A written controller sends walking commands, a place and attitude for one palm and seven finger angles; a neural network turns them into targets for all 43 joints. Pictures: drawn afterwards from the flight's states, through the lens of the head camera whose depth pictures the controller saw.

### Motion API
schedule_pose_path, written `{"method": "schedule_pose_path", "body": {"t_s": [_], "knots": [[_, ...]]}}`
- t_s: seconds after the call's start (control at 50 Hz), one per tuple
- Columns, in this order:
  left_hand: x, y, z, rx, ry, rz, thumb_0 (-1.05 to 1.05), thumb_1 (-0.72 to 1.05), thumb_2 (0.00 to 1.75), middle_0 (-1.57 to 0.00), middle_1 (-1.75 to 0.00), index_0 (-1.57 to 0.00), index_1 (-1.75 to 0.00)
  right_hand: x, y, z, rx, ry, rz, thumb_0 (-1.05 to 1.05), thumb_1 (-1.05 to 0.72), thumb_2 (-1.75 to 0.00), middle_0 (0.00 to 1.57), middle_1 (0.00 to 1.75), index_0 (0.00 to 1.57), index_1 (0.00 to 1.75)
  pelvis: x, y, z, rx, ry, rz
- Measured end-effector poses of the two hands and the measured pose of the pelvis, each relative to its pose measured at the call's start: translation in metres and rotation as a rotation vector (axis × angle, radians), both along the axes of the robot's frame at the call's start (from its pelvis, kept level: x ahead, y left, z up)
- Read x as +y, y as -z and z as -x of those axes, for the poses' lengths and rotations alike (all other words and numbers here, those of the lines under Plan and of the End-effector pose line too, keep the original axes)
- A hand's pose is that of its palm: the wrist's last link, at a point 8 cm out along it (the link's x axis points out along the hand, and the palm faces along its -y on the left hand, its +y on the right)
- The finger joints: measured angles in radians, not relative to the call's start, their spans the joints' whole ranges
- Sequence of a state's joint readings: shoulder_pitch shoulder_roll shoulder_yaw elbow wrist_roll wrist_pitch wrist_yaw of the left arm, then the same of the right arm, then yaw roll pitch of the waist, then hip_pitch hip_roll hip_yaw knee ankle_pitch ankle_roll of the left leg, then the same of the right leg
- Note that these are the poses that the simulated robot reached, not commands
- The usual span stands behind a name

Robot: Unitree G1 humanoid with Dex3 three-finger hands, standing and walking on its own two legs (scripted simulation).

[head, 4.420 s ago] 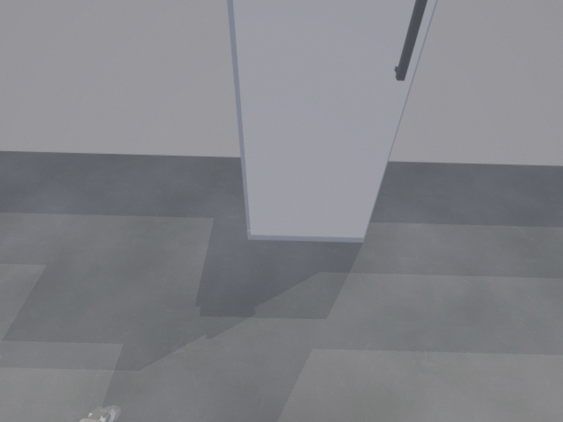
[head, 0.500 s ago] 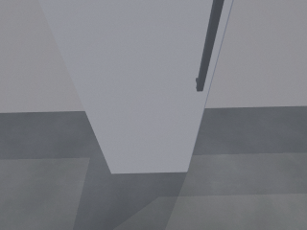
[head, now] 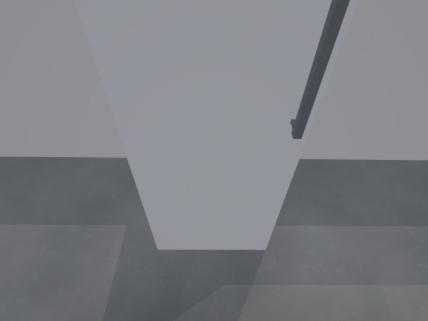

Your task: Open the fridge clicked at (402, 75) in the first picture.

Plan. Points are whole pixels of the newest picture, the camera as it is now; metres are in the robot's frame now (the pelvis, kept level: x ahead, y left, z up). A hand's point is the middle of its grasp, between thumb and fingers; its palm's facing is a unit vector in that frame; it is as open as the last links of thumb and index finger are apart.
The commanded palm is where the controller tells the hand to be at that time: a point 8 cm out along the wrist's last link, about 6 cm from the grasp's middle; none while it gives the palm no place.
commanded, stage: come to a stop and stand still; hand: right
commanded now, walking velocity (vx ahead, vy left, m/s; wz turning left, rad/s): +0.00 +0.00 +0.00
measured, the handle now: (313, 70) +0.54 -0.15 +0.23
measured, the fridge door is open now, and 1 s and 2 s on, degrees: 0 0 0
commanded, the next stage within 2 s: look again from close up in 0.14 s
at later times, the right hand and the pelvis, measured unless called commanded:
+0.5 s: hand out of the picture -0.04 -0.23 -0.16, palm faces +0.01 +0.97 -0.23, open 7.4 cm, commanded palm none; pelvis -0.05 -0.04 +0.01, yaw +1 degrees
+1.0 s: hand out of the picture -0.06 -0.25 -0.16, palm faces -0.02 +0.97 -0.24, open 7.4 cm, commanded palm none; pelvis -0.06 -0.06 +0.01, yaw +2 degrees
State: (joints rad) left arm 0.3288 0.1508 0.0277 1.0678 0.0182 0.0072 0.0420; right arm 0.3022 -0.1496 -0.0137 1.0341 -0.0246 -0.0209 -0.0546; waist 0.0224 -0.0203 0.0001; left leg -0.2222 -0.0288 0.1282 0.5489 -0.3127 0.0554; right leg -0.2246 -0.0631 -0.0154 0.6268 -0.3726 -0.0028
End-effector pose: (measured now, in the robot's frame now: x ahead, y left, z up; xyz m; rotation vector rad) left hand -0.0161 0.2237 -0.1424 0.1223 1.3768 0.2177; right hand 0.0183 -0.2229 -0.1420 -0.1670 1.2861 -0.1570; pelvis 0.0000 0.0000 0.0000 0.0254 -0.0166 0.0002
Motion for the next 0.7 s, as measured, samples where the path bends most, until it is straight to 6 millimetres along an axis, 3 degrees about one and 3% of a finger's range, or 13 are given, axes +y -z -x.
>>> {"method": "schedule_pose_path", "body": {"t_s": [0.16, 0.28, 0.38, 0.6, 0.7], "knots": [[0.002, -0.016, -0.05, -0.171, 0.041, -0.042, 0.0, 0.91, 0.9, -0.2, -0.3, -0.19, -0.3, -0.008, -0.001, 0.003, -0.038, 0.007, -0.017, 0.02, -0.93, -0.9, 0.2, 0.3, 0.2, 0.3, -0.007, -0.005, 0.004, -0.031, -0.013, 0.009], [-0.009, -0.022, -0.054, -0.22, 0.072, -0.03, 0.0, 0.91, 0.9, -0.2, -0.3, -0.2, -0.3, -0.024, -0.007, 0.018, -0.047, 0.0, -0.005, 0.01, -0.92, -0.9, 0.2, 0.3, 0.2, 0.3, -0.018, -0.008, 0.02, -0.045, -0.017, 0.012], [-0.018, -0.022, -0.034, -0.194, 0.082, -0.021, 0.0, 0.91, 0.9, -0.2, -0.3, -0.2, -0.3, -0.04, -0.011, 0.036, -0.03, -0.004, 0.009, 0.01, -0.91, -0.9, 0.2, 0.3, 0.2, 0.3, -0.027, -0.011, 0.033, -0.047, -0.019, 0.013], [-0.027, -0.018, 0.042, -0.04, 0.043, -0.03, 0.0, 0.91, 0.9, -0.2, -0.3, -0.2, -0.3, -0.07, -0.012, 0.075, 0.05, -0.012, 0.031, 0.01, -0.9, -0.9, 0.2, 0.3, 0.2, 0.3, -0.047, -0.012, 0.054, -0.039, -0.021, 0.016], [-0.03, -0.018, 0.064, 0.006, 0.026, -0.034, 0.0, 0.91, 0.9, -0.2, -0.3, -0.2, -0.3, -0.077, -0.011, 0.085, 0.074, -0.017, 0.032, 0.01, -0.9, -0.9, 0.2, 0.3, 0.2, 0.3, -0.054, -0.011, 0.059, -0.037, -0.021, 0.019]]}}
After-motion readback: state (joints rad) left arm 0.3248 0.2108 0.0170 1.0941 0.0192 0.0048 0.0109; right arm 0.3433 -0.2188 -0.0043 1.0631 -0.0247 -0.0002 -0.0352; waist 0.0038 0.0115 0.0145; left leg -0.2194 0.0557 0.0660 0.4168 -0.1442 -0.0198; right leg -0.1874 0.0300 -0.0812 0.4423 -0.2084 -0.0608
